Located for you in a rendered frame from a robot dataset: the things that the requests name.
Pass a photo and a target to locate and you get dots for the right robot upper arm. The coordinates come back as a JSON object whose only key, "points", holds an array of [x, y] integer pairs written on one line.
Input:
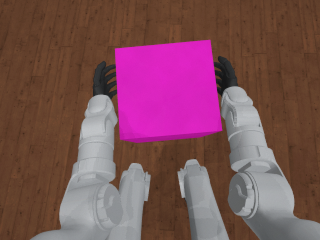
{"points": [[265, 202]]}

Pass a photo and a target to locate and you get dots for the robot left forearm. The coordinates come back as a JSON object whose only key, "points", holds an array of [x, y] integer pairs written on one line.
{"points": [[96, 145]]}

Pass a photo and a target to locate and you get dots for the robot left hand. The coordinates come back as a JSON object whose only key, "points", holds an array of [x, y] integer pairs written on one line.
{"points": [[100, 86]]}

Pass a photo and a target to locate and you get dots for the left robot shin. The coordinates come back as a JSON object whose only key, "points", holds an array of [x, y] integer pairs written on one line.
{"points": [[132, 165]]}

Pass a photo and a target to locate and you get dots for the robot right forearm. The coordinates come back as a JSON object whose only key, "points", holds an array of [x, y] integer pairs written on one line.
{"points": [[249, 150]]}

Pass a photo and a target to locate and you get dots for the left robot upper arm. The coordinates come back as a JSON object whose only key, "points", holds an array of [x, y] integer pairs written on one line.
{"points": [[87, 213]]}

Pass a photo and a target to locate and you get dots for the right robot thigh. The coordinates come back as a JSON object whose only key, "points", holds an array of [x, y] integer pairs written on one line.
{"points": [[204, 216]]}

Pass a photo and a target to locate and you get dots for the carton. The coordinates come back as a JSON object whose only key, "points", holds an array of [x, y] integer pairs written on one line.
{"points": [[167, 92]]}

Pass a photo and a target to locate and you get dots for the robot right hand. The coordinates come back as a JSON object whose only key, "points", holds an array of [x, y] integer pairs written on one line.
{"points": [[227, 75]]}

